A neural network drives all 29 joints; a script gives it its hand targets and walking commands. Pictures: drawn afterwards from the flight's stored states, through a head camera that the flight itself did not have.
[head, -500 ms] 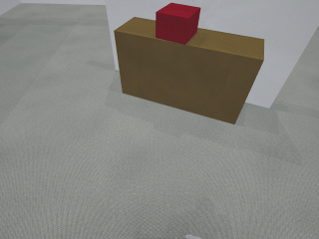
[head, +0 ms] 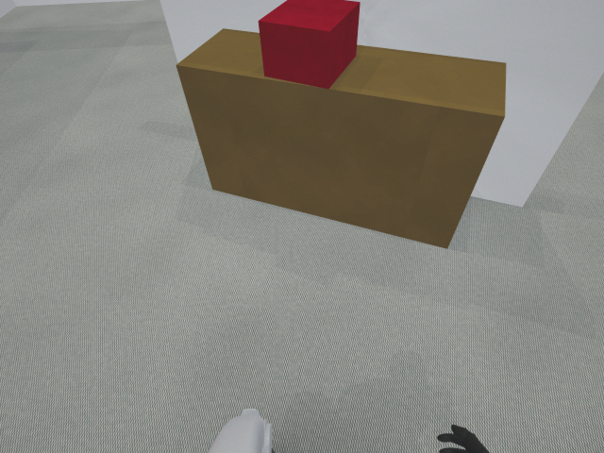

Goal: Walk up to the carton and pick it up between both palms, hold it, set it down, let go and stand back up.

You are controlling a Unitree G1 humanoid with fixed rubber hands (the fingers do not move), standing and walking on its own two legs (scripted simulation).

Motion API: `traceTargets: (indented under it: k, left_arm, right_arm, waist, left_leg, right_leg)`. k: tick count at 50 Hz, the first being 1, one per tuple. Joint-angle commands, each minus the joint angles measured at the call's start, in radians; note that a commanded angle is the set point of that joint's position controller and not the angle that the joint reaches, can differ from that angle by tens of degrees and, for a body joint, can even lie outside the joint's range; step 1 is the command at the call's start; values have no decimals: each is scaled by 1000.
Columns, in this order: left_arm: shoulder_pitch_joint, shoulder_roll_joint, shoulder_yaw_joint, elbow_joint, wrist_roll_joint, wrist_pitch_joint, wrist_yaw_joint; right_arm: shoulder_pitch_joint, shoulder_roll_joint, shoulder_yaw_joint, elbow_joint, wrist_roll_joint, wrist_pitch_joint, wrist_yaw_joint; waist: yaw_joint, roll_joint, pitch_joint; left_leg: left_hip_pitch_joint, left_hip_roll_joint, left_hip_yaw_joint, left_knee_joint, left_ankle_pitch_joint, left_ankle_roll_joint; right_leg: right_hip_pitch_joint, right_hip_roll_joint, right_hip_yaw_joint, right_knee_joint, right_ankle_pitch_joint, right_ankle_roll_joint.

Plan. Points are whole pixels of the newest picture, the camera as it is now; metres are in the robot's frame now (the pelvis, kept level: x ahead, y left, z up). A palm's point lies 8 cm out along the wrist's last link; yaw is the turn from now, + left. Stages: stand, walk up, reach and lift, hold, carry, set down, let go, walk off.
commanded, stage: walk up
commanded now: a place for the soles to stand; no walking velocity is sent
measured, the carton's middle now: (311, 39) +1.39 +0.06 -0.05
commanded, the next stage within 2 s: none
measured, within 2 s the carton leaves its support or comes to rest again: neither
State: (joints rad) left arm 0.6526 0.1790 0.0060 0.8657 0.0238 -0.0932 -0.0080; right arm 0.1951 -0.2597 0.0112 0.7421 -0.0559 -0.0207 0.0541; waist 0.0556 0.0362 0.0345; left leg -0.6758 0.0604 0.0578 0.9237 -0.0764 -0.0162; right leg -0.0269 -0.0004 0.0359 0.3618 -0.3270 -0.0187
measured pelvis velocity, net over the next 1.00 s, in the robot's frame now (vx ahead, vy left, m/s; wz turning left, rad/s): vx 0.52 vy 0.01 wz -0.03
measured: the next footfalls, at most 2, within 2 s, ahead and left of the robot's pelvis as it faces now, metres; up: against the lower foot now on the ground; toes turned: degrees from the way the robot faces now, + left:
left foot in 0.14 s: +0.28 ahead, +0.13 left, +0.00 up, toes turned +2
right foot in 0.66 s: +0.53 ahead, -0.08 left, +0.00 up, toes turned -6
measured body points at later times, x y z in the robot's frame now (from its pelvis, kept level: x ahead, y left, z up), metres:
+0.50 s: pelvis +0.28 +0.04 +0.00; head +0.29 +0.06 +0.45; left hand +0.40 +0.28 -0.13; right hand +0.22 -0.21 -0.13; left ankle +0.24 +0.12 -0.74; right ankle +0.38 -0.12 -0.67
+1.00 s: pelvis +0.52 +0.01 +0.00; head +0.52 -0.02 +0.45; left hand +0.49 +0.26 -0.11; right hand +0.58 -0.24 -0.14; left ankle +0.61 +0.19 -0.65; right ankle +0.49 -0.08 -0.74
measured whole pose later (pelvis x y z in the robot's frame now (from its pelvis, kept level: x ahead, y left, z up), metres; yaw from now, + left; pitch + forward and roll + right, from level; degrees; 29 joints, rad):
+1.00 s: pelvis +0.52 +0.01 +0.00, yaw -2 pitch -2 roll +2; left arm 0.54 0.20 0.01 0.84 0.01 -0.08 0.01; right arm 0.35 -0.27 -0.02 0.79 -0.06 -0.02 0.05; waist 0.03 0.04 0.04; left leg -0.60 0.08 -0.02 1.04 -0.11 -0.02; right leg -0.09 -0.02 -0.06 0.39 -0.26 -0.03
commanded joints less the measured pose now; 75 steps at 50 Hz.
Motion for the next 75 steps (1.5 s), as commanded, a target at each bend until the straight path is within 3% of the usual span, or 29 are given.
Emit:
traceTargets:
  k: [1, 4, 6, 7, 9, 10, 12, 14, 17, 21, 27, 31, 32, 34, 35, 37, 39, 43, 53, 57, 59, 60, 61, 62, 63, 66, 68, 72, 75]
  left_arm:
    - [18, 155, 34, -42, 32, -14, 15]
    - [-1, 180, 37, -49, 47, -1, 18]
    - [-4, 190, 38, -52, 44, 7, 14]
    - [41, 172, 28, -54, 36, 11, 11]
    - [170, 132, 10, -99, -18, 34, 16]
    - [71, 175, 22, -104, -3, 37, 24]
    - [-163, 177, 36, -163, 13, 26, 4]
    - [-208, 100, 24, -171, 23, 21, -10]
    - [-143, 63, 18, -145, 25, 33, -26]
    - [-251, 87, 14, -173, 31, 55, -30]
    - [-473, 91, -3, -219, 39, 38, -20]
    - [-289, 119, 25, -160, 52, 16, 4]
    - [-162, 160, 46, -125, 56, 11, 14]
    - [-34, 272, 72, -130, 51, 23, 29]
    - [-81, 280, 89, -130, 3, 39, 46]
    - [-130, 183, 49, -145, -32, 32, 49]
    - [-182, 153, 35, -143, -10, 15, 45]
    - [-191, 121, 33, -101, -3, 2, 18]
    - [-31, 179, 34, -53, 38, -9, 13]
    - [-68, 214, 35, -48, 45, 4, 20]
    - [-63, 186, 18, -49, 42, 14, 15]
    - [9, 131, -3, -48, 32, 20, 11]
    - [59, 84, -14, -68, 27, 34, 9]
    - [44, 141, 3, -87, 4, 52, 16]
    - [-52, 180, 10, -97, 21, 59, 19]
    - [-162, 122, 7, -111, 15, 48, -6]
    - [-135, 87, -1, -105, 21, 47, -11]
    - [-130, 92, 2, -77, 29, 70, -18]
    - [-280, 115, 0, -114, 27, 76, -6]
  right_arm:
    - [-181, -7, -2, -101, -2, -21, -5]
    - [-60, -28, -21, -46, -18, -30, -24]
    - [157, -75, -55, 29, -25, -42, -43]
    - [286, -114, -73, 54, -29, -42, -51]
    - [344, -251, -114, 34, 4, -28, -66]
    - [302, -214, -118, 12, 38, -18, -79]
    - [246, -120, -82, 2, 55, -27, -86]
    - [251, -57, -66, 32, 39, -48, -69]
    - [214, -30, -62, 48, 31, -63, -48]
    - [231, -54, -66, 54, 45, -76, -41]
    - [416, -100, -66, 94, -3, -75, -42]
    - [397, -114, -57, 84, -7, -55, -51]
    - [409, -85, -42, 78, -3, -53, -47]
    - [514, -27, -20, 49, 14, -28, -44]
    - [475, -93, -41, 39, 29, -11, -50]
    - [285, -138, -61, 8, 3, -12, -40]
    - [296, -46, -46, 22, 15, -16, -19]
    - [350, 19, -25, 54, 6, -12, -5]
    - [18, -28, -14, -17, -14, -17, -10]
    - [118, -31, -35, 21, -15, -32, -24]
    - [327, -90, -72, 88, -16, -45, -38]
    - [419, -137, -89, 107, -23, -44, -45]
    - [418, -180, -96, 86, -12, -36, -54]
    - [395, -215, -112, 69, 36, -20, -70]
    - [348, -174, -102, 50, 70, -16, -74]
    - [279, -74, -63, 43, 48, -31, -73]
    - [264, -40, -56, 60, 34, -40, -56]
    - [283, -61, -64, 67, 42, -51, -53]
    - [352, -52, -55, 79, 47, -55, -51]
  waist:
    - [16, -168, 75]
    - [-22, -171, 72]
    - [-108, -60, -29]
    - [-144, 7, -138]
    - [-136, 248, -223]
    - [-148, 161, -183]
    - [-143, -5, 61]
    - [-84, 21, 162]
    - [-19, 41, 72]
    - [-19, 93, 98]
    - [-129, 75, 67]
    - [-41, -25, 3]
    - [7, -105, -79]
    - [17, -287, -161]
    - [35, -250, -116]
    - [28, -77, 83]
    - [-38, -82, 171]
    - [-99, -171, 52]
    - [-1, -169, 83]
    - [-54, -122, 78]
    - [-144, 50, -31]
    - [-154, 185, -143]
    - [-125, 280, -128]
    - [-147, 242, -96]
    - [-142, 145, -3]
    - [-75, 13, 166]
    - [-36, 42, 105]
    - [-14, 67, 47]
    - [-70, 89, 119]
  left_leg:
    - [10, -1, 18, -293, 71, 8]
    - [207, -21, 13, -404, 68, 38]
    - [507, -70, 39, -435, 20, 63]
    - [740, 4, -51, -354, -72, 81]
    - [990, 359, -778, -558, -425, 249]
    - [879, 415, -897, -687, -685, 277]
    - [619, 331, -590, -738, -402, 159]
    - [443, 215, -289, -642, 175, 97]
    - [351, 103, -149, -672, 69, 98]
    - [325, 67, -97, -723, -148, 134]
    - [633, 136, -127, -606, 81, 150]
    - [566, 145, -119, -391, 62, 152]
    - [484, 70, -60, -183, 23, 129]
    - [103, -97, -30, 265, -536, 45]
    - [-5, -49, -51, 347, -501, 42]
    - [12, -17, -129, 337, -364, 41]
    - [105, 8, -141, 227, -240, 32]
    - [188, -31, -48, 234, -115, 13]
    - [29, 37, -18, -240, -25, -12]
    - [299, 14, -19, -357, -39, 30]
    - [607, -31, -12, -415, -35, 61]
    - [767, 113, -193, -422, -140, 81]
    - [831, 272, -529, -498, -206, 120]
    - [813, 353, -712, -637, -399, 199]
    - [685, 359, -735, -727, -492, 185]
    - [455, 226, -336, -692, -14, 27]
    - [419, 131, -214, -674, 101, 25]
    - [435, 69, -118, -692, 4, 37]
    - [462, 79, -140, -709, -41, 55]
  right_leg:
    - [41, -200, 112, -88, 323, -121]
    - [38, -227, 116, -27, 344, -106]
    - [-38, -146, 44, 283, 410, -84]
    - [-188, -85, 4, 501, 260, -65]
    - [-610, 72, -21, 956, -237, 11]
    - [-651, -8, 30, 1028, -161, -8]
    - [-621, -31, 84, 992, -55, -18]
    - [-519, -68, 74, 853, -8, -14]
    - [-420, -47, -6, 815, 65, -9]
    - [-506, -59, -75, 644, 239, 21]
    - [-555, -56, -114, 259, 262, 18]
    - [-231, -22, -105, 139, 248, -35]
    - [-43, -42, -66, 157, 233, -61]
    - [232, -436, 595, 42, -36, -143]
    - [199, -483, 723, -69, -299, -224]
    - [-37, -400, 524, -176, -246, -112]
    - [-176, -296, 233, -134, 199, 1]
    - [-215, -134, 3, -99, 302, -16]
    - [28, -245, 28, -50, 367, -139]
    - [-71, -291, 41, 10, 285, -143]
    - [-174, -165, -57, 352, 283, -99]
    - [-288, -75, -124, 601, 83, -59]
    - [-480, 20, -94, 773, -256, -19]
    - [-583, 0, -59, 869, -257, -11]
    - [-591, -44, -11, 921, -195, -12]
    - [-502, -86, 42, 800, -24, -13]
    - [-420, -69, 7, 775, 20, -9]
    - [-441, -44, -50, 736, 164, 18]
    - [-532, -62, -70, 602, 218, 27]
